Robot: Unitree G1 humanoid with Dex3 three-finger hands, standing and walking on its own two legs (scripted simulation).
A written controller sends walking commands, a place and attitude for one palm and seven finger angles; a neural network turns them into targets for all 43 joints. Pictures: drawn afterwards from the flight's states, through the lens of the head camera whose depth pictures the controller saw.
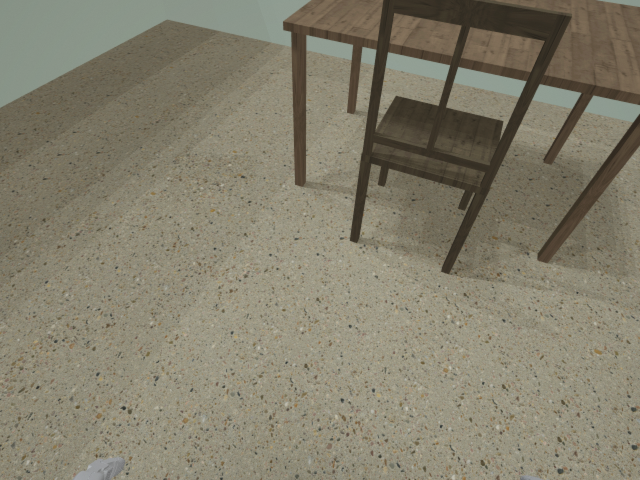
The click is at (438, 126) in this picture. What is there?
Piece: chair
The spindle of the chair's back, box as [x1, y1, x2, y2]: [426, 26, 469, 149]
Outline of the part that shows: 461,26 426,148 432,149 466,39 469,27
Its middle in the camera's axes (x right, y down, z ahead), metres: +0.34 -0.40 +1.06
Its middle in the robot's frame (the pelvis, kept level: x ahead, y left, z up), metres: +1.07 -0.30 -0.05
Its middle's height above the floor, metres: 0.71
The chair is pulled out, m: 0.00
